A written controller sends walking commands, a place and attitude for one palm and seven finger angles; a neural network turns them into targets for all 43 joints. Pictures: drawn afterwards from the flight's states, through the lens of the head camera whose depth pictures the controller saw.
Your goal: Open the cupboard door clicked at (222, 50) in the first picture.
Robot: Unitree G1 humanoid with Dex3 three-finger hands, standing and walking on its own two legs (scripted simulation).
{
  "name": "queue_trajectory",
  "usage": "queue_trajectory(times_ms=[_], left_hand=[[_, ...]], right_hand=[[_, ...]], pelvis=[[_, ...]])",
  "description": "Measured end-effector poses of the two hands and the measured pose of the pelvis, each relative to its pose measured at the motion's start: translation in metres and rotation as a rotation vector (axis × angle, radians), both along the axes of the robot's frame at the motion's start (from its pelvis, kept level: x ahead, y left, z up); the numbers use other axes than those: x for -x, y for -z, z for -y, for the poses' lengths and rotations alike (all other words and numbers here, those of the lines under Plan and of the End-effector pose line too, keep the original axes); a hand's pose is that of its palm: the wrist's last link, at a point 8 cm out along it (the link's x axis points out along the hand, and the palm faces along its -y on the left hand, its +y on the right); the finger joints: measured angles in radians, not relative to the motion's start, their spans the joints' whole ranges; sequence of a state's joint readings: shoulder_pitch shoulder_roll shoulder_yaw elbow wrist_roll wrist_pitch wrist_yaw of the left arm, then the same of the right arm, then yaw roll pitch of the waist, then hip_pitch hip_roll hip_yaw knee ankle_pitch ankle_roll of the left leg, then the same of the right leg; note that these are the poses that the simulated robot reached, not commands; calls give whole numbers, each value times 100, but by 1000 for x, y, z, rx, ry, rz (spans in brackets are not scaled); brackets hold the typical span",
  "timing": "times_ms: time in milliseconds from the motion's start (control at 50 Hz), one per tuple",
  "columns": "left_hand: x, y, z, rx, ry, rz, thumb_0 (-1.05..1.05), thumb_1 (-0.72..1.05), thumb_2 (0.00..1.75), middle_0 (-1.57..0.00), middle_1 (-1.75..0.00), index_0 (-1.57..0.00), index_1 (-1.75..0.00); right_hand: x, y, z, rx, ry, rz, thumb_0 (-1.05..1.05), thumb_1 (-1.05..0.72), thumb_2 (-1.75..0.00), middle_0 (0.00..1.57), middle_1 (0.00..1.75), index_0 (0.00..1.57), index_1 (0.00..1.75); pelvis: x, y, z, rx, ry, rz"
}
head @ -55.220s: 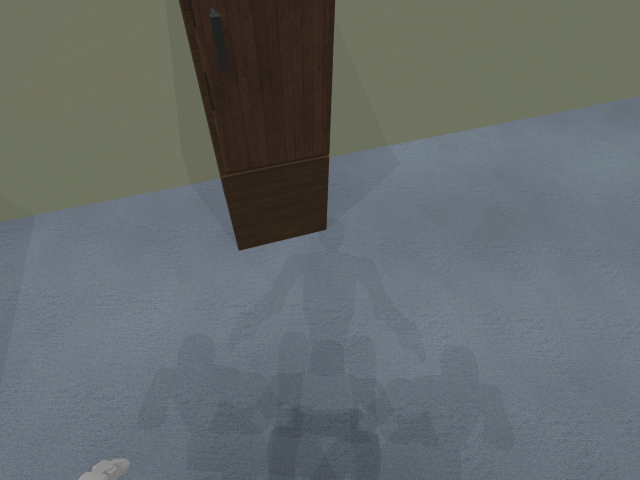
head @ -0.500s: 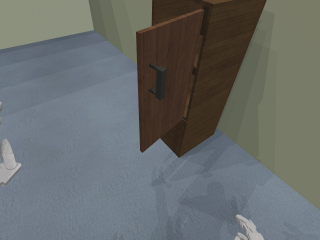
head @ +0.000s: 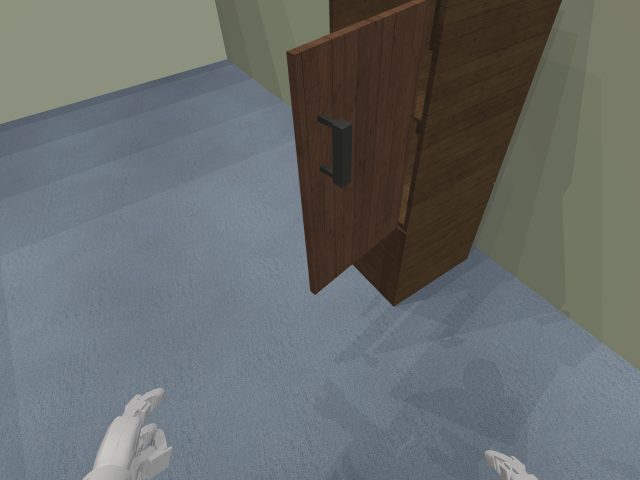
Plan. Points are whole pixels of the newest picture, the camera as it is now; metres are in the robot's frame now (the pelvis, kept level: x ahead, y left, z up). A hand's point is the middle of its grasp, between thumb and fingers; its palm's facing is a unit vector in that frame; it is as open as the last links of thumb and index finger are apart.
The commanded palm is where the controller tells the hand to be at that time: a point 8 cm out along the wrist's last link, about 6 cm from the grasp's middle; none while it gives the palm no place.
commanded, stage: let the arm hang, fingers relaxed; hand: left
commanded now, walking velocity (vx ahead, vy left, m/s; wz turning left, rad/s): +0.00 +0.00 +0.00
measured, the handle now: (333, 150) +0.62 +0.00 +0.09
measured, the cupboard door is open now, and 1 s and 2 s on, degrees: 100 100 100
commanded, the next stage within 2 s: look to check the result in 0.92 s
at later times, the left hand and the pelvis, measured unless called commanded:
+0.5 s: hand out of the picture -0.04 +0.18 -0.16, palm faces +0.03 -0.97 -0.23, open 7.3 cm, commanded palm none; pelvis -0.01 +0.00 +0.02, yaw +0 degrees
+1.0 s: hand out of the picture +0.00 +0.19 -0.16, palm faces +0.03 -0.98 -0.20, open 7.3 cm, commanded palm none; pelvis +0.00 +0.01 +0.02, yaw +0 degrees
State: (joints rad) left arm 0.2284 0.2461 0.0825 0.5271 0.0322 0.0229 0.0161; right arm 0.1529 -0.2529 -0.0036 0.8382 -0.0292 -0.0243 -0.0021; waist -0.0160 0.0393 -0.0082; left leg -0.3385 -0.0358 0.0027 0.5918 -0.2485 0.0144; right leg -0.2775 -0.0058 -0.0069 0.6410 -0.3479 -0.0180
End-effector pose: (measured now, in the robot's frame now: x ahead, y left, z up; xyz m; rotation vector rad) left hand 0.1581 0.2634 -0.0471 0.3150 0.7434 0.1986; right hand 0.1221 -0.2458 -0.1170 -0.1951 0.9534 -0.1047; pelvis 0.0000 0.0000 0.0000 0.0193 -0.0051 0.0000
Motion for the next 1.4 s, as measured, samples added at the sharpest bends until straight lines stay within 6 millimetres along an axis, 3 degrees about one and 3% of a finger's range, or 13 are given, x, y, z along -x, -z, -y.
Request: queue_trajectory(times_ms=[60, 80, 100, 160, 300, 420, 580, 860, 1140, 1400], left_hand=[[55, 59, 42, 143, 9, -289, 1, 91, 90, -19, -30, -20, -30], [74, 72, 56, 187, 6, -368, 1, 91, 90, -19, -30, -20, -30], [86, 78, 57, 208, -61, -389, 0, 95, 90, -20, -30, -20, -30], [114, 84, 48, 201, -121, -459, -4, 103, 90, -21, -30, -21, -30], [177, 80, 31, 162, -166, -652, -2, 98, 90, -20, -30, -21, -30], [203, 76, 28, 149, -186, -724, 0, 93, 90, -20, -30, -20, -30], [195, 80, 37, 178, -170, -697, 1, 92, 90, -20, -30, -20, -30], [165, 84, 41, 208, -139, -621, 1, 92, 90, -20, -30, -20, -30], [157, 76, 13, 143, -151, -628, 1, 91, 90, -20, -30, -20, -30], [116, 64, -9, 80, -124, -553, 1, 91, 90, -20, -30, -20, -30]], right_hand=[[23, 1, -2, -3, 24, -96, 1, -91, -90, 20, 30, 20, 30], [32, 1, -2, 1, 33, -132, 1, -91, -90, 20, 30, 20, 30], [42, 2, -3, 5, 38, -172, 1, -91, -90, 20, 30, 20, 30], [73, 4, -6, 13, 39, -298, 1, -91, -90, 20, 30, 20, 30], [129, 13, -13, -10, 83, -475, 1, -91, -90, 20, 30, 20, 30], [155, 17, -24, -38, 105, -529, 1, -91, -90, 20, 30, 20, 30], [160, 20, -37, -61, 111, -523, 1, -91, -90, 20, 30, 20, 30], [140, 17, -44, -56, 112, -462, 1, -91, -90, 20, 30, 20, 30], [112, 13, -19, -5, 99, -427, 1, -91, -90, 20, 30, 20, 30], [70, 2, 14, 60, 74, -351, 1, -91, -90, 20, 30, 20, 30]], pelvis=[[0, -4, 4, 7, 2, 12], [0, -5, 5, 8, 3, 16], [1, -7, 7, 13, -2, 17], [3, -10, 11, 25, -12, 20], [5, -15, 8, 34, -11, 25], [7, -16, 3, 31, -5, 32], [9, -16, -2, 27, 0, 34], [6, -15, -8, 24, -1, 25], [-1, -17, -8, 23, 1, 24], [-9, -20, -5, 19, 2, 25]])
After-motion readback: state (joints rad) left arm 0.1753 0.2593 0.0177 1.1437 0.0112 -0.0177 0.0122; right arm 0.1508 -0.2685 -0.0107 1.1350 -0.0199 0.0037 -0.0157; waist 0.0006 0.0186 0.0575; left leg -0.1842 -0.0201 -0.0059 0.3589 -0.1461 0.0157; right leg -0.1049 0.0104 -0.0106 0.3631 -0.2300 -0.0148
